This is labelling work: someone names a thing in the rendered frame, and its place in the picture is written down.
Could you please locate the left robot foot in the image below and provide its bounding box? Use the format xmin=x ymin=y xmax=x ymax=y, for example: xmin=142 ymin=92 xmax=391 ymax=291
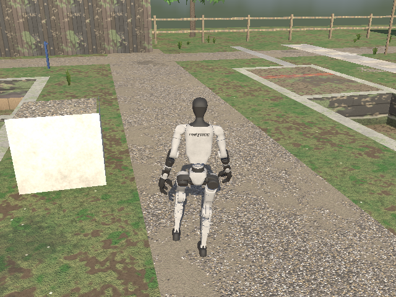
xmin=172 ymin=228 xmax=181 ymax=241

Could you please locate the left robot upper arm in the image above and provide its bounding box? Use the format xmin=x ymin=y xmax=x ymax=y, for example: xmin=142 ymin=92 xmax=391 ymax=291
xmin=169 ymin=124 xmax=187 ymax=159

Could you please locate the left robot forearm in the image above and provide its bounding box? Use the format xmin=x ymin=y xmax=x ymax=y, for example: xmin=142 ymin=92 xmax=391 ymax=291
xmin=161 ymin=149 xmax=175 ymax=179

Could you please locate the robot head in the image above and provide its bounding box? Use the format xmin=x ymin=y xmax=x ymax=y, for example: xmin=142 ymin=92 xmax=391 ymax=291
xmin=189 ymin=97 xmax=210 ymax=127

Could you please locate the right robot upper arm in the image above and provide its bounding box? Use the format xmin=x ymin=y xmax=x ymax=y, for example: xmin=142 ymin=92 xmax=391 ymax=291
xmin=212 ymin=125 xmax=227 ymax=158

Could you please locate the left robot hand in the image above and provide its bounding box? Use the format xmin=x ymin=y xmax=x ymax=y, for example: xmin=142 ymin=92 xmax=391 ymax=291
xmin=158 ymin=177 xmax=173 ymax=195

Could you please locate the right robot forearm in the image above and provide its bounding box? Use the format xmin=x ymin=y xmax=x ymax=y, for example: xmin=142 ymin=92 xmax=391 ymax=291
xmin=221 ymin=149 xmax=231 ymax=173

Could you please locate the right robot hand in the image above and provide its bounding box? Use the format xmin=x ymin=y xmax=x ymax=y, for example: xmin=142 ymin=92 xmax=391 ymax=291
xmin=218 ymin=170 xmax=232 ymax=183

